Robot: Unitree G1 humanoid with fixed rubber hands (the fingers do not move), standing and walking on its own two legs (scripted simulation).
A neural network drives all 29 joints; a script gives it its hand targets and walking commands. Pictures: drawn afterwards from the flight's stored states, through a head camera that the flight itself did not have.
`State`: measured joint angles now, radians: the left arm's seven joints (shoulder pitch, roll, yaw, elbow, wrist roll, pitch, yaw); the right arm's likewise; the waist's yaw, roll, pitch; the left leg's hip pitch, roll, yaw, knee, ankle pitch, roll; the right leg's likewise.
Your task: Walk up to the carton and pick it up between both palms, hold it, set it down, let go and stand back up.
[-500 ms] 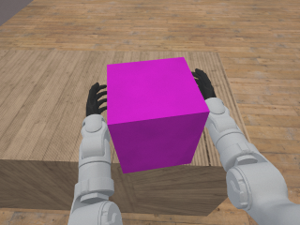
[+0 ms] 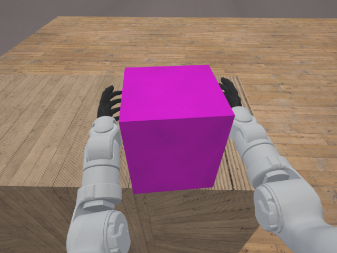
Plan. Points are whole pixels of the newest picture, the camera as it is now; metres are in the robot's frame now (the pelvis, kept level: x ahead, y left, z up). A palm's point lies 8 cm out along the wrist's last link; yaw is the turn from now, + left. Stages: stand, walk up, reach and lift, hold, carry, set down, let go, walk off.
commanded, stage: reach and lift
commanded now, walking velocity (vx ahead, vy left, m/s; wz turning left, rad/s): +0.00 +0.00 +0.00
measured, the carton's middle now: (170, 129) +0.40 +0.02 +0.11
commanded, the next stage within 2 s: hold in 1.98 s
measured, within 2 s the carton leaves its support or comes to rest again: neither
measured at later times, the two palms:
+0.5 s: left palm (100, 102) +0.39 +0.18 +0.20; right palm (236, 95) +0.41 -0.13 +0.21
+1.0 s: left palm (99, 87) +0.40 +0.17 +0.24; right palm (245, 84) +0.39 -0.13 +0.24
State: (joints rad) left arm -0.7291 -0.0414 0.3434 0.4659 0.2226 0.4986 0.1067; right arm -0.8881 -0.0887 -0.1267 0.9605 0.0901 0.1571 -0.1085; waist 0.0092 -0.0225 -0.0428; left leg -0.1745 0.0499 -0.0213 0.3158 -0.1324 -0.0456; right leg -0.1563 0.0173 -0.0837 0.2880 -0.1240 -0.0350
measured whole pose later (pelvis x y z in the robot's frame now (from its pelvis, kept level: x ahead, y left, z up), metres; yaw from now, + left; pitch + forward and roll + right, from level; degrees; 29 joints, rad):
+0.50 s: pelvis +0.01 +0.01 +0.00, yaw +1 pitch -4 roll -1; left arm -0.74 0.00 0.32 0.35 0.21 0.60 0.07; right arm -0.89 -0.11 -0.03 0.81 0.22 0.27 -0.17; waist -0.06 -0.03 -0.03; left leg -0.11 0.03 -0.04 0.36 -0.17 -0.02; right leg -0.06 0.01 -0.09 0.27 -0.14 -0.01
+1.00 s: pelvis +0.01 +0.03 +0.00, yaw +0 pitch -4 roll -2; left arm -0.82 0.05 0.31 0.35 0.17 0.74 0.07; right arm -0.95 -0.15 0.01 0.75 0.34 0.45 -0.25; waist -0.10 -0.01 -0.07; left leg -0.11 0.03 -0.02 0.38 -0.19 -0.01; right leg -0.06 0.01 -0.06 0.27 -0.13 0.00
